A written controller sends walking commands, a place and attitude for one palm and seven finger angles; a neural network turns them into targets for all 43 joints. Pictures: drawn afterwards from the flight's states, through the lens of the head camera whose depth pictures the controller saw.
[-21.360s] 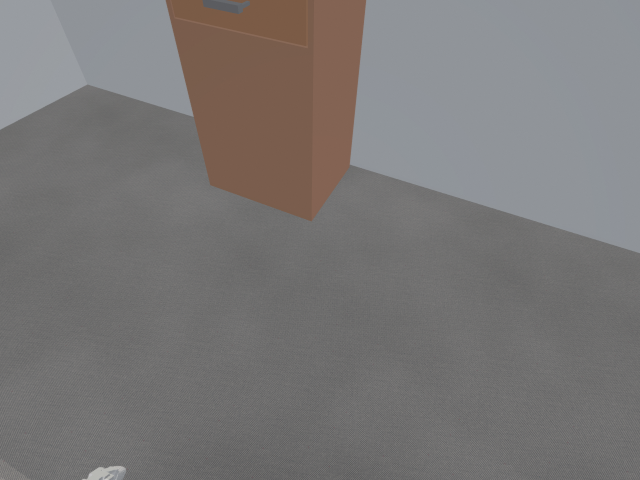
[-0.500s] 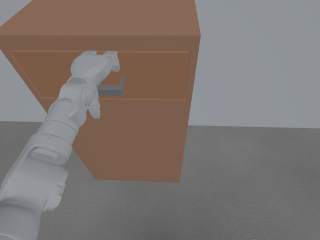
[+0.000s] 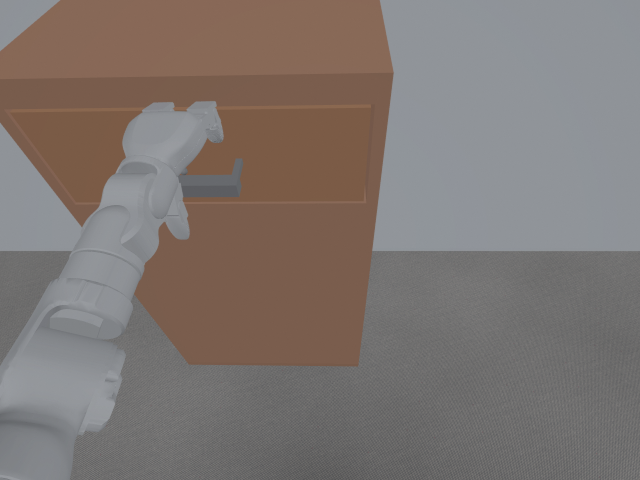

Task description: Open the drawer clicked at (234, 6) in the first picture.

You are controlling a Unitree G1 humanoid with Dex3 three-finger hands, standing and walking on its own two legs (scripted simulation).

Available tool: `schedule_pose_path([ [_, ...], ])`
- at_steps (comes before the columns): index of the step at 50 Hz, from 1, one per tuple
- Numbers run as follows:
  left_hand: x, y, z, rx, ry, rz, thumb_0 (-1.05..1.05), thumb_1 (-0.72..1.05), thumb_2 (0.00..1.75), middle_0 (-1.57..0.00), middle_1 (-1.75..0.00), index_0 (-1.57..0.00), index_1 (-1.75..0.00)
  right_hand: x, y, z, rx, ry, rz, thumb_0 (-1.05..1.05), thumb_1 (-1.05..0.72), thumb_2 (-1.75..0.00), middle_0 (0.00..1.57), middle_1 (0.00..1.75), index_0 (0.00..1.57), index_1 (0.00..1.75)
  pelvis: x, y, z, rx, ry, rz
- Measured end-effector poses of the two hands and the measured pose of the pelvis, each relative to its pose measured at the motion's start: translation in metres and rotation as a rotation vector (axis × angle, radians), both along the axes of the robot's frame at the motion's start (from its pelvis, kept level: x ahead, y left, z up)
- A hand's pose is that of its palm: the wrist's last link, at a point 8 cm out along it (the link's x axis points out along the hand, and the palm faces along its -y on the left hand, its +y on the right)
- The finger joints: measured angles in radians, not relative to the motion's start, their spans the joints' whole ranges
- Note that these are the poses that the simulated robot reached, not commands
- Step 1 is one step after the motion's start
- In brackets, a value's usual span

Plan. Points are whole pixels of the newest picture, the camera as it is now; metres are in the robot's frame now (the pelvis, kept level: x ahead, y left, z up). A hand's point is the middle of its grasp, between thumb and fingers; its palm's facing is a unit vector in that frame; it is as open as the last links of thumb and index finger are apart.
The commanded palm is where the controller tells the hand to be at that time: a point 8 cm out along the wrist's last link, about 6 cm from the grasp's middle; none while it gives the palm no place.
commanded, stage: move the hooked fingers above the handle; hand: left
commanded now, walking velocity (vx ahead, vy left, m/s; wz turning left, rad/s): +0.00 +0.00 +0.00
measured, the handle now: (199, 175) +0.53 +0.19 +0.09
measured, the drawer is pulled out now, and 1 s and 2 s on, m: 0.00 0.00 0.00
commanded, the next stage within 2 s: lower the fingers behind the handle in 1.60 s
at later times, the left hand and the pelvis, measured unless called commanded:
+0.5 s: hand (166, 169) +0.47 +0.20 +0.15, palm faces +0.01 -0.01 -1.00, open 13.8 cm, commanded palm +0.45 +0.19 +0.21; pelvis +0.00 +0.01 +0.00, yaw +0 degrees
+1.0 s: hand (185, 167) +0.47 +0.18 +0.15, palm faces -0.02 -0.01 -1.00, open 13.8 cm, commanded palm +0.45 +0.18 +0.21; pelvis +0.00 +0.00 +0.00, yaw +0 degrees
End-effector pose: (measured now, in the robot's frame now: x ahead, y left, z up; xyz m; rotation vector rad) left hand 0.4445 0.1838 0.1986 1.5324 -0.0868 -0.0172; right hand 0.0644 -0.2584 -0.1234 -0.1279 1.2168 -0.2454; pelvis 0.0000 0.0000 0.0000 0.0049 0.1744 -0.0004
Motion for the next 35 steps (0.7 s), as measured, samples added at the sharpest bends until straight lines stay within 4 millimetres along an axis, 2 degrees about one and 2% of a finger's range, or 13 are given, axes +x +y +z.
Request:
schedule_pose_path([
  [3,0.003,0.01,0.004,0.016,0.005,0.073,0.0,-0.48,0.3,-0.32,-1.2,-0.32,-1.21,0.006,0.002,0.001,0.004,-0.017,0.008,0.01,-0.9,-0.9,0.2,0.3,0.2,0.3,-0.001,0.001,0.0,-0.001,-0.001,0.005],
  [6,0.004,0.012,0.008,0.03,0.03,0.097,0.0,-0.48,0.3,-0.32,-1.2,-0.32,-1.21,0.012,0.004,0.003,0.004,-0.034,0.015,0.01,-0.9,-0.9,0.2,0.3,0.2,0.3,-0.002,0.002,0.001,-0.002,-0.003,0.011],
  [13,-0.001,-0.013,0.006,-0.005,0.066,-0.021,0.0,-0.48,0.3,-0.32,-1.2,-0.31,-1.21,0.021,0.007,0.007,-0.004,-0.062,0.03,0.01,-0.9,-0.9,0.2,0.3,0.2,0.3,-0.002,0.005,0.001,-0.001,-0.014,0.011],
  [16,0.0,-0.016,0.002,-0.017,0.049,-0.04,0.0,-0.49,0.3,-0.32,-1.2,-0.31,-1.21,0.022,0.009,0.007,-0.006,-0.072,0.028,0.01,-0.9,-0.9,0.2,0.3,0.2,0.3,-0.004,0.005,0.0,-0.001,-0.011,0.002],
  [23,0.007,0.015,-0.001,0.022,0.029,0.083,0.0,-0.48,0.3,-0.32,-1.2,-0.32,-1.21,0.01,0.009,0.006,-0.009,-0.057,0.005,0.01,-0.9,-0.9,0.21,0.3,0.2,0.3,-0.006,0.005,-0.001,-0.002,0.005,-0.005],
  [26,0.005,0.02,0.003,0.031,0.043,0.09,0.0,-0.48,0.3,-0.32,-1.2,-0.32,-1.21,0.001,0.008,0.004,-0.008,-0.026,0.002,0.01,-0.9,-0.9,0.21,0.3,0.2,0.3,-0.004,0.006,0.0,-0.005,0.004,0.005],
  [30,-0.001,0.006,0.006,0.023,0.05,0.017,0.0,-0.48,0.3,-0.32,-1.2,-0.32,-1.2,-0.006,0.008,0.002,-0.006,0.013,0.011,0.01,-0.9,-0.9,0.2,0.3,0.2,0.3,-0.003,0.008,0.0,-0.007,-0.005,0.018],
  [35,-0.002,-0.018,0.002,-0.008,0.039,-0.056,0.0,-0.49,0.3,-0.32,-1.2,-0.32,-1.21,-0.006,0.009,0.0,-0.001,0.013,0.013,0.01,-0.9,-0.9,0.2,0.3,0.2,0.3,-0.005,0.009,0.0,-0.005,-0.01,0.015],
])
